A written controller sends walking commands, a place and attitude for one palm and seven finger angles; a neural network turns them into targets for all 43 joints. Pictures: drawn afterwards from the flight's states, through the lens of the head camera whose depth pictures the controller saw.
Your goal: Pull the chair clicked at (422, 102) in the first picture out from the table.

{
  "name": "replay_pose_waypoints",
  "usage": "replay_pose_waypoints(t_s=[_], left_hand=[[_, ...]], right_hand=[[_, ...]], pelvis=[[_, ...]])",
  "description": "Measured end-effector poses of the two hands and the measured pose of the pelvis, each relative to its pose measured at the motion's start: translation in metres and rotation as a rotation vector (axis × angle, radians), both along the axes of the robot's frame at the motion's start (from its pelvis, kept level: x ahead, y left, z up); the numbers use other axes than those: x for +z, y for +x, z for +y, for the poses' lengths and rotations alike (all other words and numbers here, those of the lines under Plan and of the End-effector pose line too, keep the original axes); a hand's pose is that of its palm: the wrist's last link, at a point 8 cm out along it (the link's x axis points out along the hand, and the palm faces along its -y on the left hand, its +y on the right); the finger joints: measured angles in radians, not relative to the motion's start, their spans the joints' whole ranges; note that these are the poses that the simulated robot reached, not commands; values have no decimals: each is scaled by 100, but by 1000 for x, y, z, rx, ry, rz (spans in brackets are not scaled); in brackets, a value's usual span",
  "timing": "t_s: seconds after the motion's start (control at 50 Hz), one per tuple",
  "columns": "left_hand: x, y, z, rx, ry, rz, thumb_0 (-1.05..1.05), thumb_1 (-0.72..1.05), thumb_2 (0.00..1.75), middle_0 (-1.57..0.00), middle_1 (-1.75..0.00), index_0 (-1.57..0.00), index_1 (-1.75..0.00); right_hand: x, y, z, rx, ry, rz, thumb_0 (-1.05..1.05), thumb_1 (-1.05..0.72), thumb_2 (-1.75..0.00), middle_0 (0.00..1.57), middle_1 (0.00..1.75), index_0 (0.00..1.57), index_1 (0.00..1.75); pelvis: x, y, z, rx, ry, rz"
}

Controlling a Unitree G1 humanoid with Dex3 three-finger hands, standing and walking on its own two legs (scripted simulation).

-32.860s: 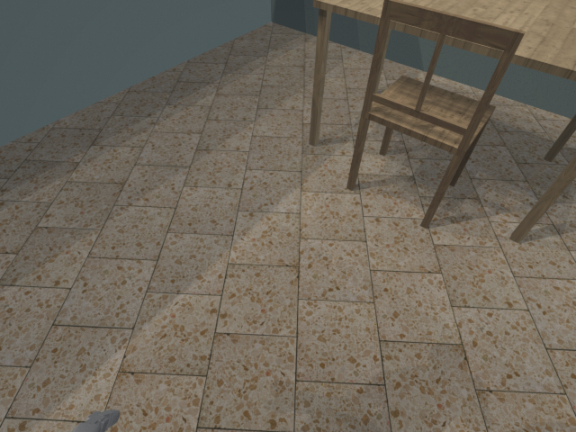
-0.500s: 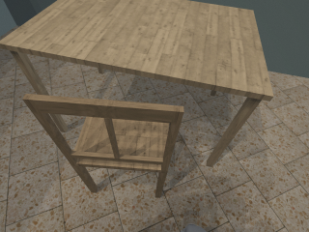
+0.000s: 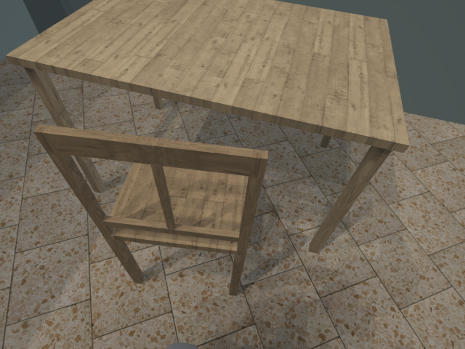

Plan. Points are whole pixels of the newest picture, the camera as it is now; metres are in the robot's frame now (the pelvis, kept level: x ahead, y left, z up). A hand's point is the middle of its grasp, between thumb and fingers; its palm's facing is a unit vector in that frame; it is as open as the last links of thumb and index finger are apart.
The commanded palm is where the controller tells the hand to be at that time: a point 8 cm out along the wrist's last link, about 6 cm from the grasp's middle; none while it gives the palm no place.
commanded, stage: come to a stop and stand still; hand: left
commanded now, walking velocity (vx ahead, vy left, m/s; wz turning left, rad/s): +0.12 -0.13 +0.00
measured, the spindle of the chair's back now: (164, 199) +0.43 +0.21 -0.09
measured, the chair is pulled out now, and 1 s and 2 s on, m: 0.15 0.15 0.15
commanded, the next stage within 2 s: look again from close up in 1.36 s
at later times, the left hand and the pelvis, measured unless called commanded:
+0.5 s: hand out of the picture +0.01 +0.20 -0.16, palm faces -0.02 -0.98 -0.18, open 7.3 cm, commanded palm none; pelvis -0.03 +0.03 +0.01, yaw -1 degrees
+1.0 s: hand out of the picture -0.05 +0.12 -0.16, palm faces +0.04 -0.99 -0.14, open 7.4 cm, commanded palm none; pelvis -0.01 -0.03 +0.01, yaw -1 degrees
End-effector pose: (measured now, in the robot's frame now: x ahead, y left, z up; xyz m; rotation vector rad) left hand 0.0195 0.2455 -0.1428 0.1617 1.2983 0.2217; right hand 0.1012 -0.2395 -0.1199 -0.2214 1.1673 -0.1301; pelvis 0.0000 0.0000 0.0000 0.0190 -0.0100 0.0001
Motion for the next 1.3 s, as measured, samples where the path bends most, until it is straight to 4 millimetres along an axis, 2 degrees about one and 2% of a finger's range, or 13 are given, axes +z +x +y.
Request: replay_pose_waypoints(t_s=[0.06, 0.12, 0.22, 0.36, 0.5, 0.58, 0.72, 0.92, 1.02, 1.14, 1.3], left_hand=[[-11, -11, 19, 7, -16, 18, 1, 91, 89, -20, -30, -20, -30], [-6, -17, 29, 10, -28, 27, 1, 91, 89, -20, -30, -20, -30], [3, -24, 34, 10, -59, 21, 1, 91, 90, -20, -30, -20, -30], [5, -32, 24, -39, -87, 103, 1, 91, 90, -20, -30, -20, -30], [9, -13, 6, -81, -63, 65, 1, 92, 90, -20, -30, -20, -30], [12, -9, -7, -84, -34, 27, 1, 93, 89, -20, -30, -20, -30], [14, -21, -27, -73, -33, 28, 1, 94, 89, -20, -30, -20, -30], [10, -63, -65, -22, -94, 137, 1, 92, 89, -20, -30, -20, -30], [9, -78, -79, 3, -117, 182, 1, 91, 89, -20, -30, -20, -30], [8, -80, -83, 14, -119, 199, 1, 91, 89, -20, -30, -20, -30], [7, -64, -73, 5, -100, 177, 1, 91, 89, -20, -30, -20, -30]], right_hand=[[0, -10, 21, -4, -7, -40, 0, -91, -89, 19, 30, 20, 30], [4, -33, 42, -14, 6, -18, 0, -91, -89, 19, 30, 20, 30], [10, -69, 50, -44, -14, 55, -1, -95, -89, 20, 30, 20, 30], [5, -122, 58, -112, 0, 167, 0, -93, -89, 20, 30, 20, 30], [-7, -175, 53, -173, 49, 298, 0, -91, -89, 20, 30, 20, 30], [-16, -190, 44, -188, 85, 337, 0, -91, -89, 20, 30, 20, 30], [-19, -179, 31, -169, 108, 311, 0, -91, -89, 19, 30, 20, 30], [-18, -139, 9, -117, 84, 267, 0, -91, -89, 19, 30, 20, 30], [-16, -121, -3, -106, 58, 246, 1, -92, -89, 19, 30, 20, 30], [-15, -100, -11, -99, 38, 213, 1, -92, -89, 19, 30, 20, 30], [-13, -84, -11, -98, 28, 189, 0, -93, -89, 19, 30, 20, 30]], pelvis=[[-5, -5, 16, -9, -4, -21], [2, -7, 27, -8, -21, -28], [12, -9, 38, 2, -30, -1], [15, -15, 40, -15, -25, 37], [13, -25, 25, -13, -18, 39], [10, -28, 11, -14, -13, 16], [12, -24, -7, -15, -10, -7], [13, -17, -23, -15, -8, -1], [13, -11, -27, -17, -7, 1], [13, -4, -30, -20, -6, 1], [12, 4, -28, -25, -7, 2]])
